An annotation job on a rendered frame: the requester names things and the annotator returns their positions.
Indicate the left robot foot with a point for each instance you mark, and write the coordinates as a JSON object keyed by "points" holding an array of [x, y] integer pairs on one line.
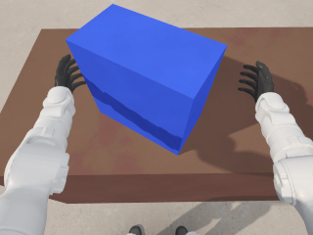
{"points": [[135, 230]]}

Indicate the left robot upper arm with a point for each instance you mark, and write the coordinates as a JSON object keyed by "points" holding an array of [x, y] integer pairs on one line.
{"points": [[38, 172]]}

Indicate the carton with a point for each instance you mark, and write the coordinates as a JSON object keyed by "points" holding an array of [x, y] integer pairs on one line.
{"points": [[151, 76]]}

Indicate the robot right hand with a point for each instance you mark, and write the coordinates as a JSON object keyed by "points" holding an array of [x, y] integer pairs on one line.
{"points": [[263, 80]]}

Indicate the robot left hand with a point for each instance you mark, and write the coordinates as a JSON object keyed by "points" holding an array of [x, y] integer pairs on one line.
{"points": [[63, 74]]}

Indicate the pedestal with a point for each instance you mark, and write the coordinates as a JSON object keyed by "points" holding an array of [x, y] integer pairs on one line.
{"points": [[225, 158]]}

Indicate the right robot foot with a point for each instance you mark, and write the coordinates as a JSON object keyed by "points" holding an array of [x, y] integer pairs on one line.
{"points": [[181, 230]]}

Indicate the robot foot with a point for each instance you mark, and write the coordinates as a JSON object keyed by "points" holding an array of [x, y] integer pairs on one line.
{"points": [[181, 230], [135, 230]]}

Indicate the right robot forearm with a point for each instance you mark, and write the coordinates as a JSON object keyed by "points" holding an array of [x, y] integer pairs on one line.
{"points": [[284, 137]]}

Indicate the right robot upper arm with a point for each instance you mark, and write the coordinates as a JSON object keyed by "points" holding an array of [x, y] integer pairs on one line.
{"points": [[293, 182]]}

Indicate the left robot forearm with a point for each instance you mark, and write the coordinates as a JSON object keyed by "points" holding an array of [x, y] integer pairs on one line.
{"points": [[52, 127]]}

